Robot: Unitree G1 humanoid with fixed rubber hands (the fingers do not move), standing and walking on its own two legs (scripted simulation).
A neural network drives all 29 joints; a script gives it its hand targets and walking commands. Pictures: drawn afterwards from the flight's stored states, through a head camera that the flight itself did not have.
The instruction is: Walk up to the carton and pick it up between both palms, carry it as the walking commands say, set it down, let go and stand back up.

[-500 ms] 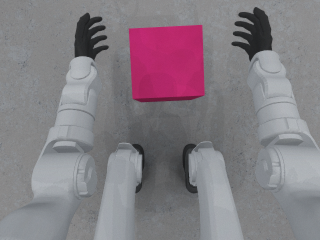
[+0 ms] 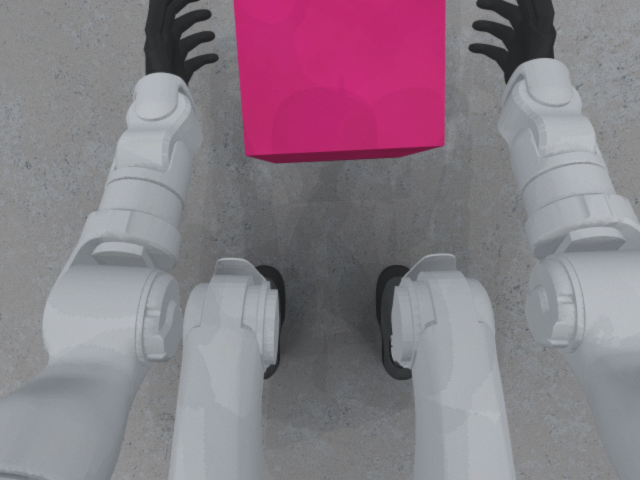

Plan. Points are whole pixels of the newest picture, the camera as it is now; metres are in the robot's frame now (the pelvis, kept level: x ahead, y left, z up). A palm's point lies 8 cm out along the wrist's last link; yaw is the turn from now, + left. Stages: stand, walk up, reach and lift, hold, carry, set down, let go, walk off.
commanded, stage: reach and lift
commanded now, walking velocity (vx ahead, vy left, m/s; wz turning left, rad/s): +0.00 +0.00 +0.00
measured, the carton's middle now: (337, 80) +0.53 -0.02 -0.29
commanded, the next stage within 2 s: none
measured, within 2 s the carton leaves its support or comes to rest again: leaves its support in 1.52 s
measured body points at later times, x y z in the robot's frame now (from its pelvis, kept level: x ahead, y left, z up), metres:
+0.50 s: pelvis -0.01 +0.00 -0.04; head +0.36 -0.02 +0.22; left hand +0.53 +0.15 -0.23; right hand +0.53 -0.21 -0.23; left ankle +0.11 +0.12 -0.38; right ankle +0.10 -0.12 -0.38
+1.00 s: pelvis -0.01 +0.00 -0.04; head +0.36 -0.02 +0.22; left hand +0.53 +0.13 -0.22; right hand +0.53 -0.17 -0.23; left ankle +0.11 +0.12 -0.38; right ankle +0.10 -0.12 -0.38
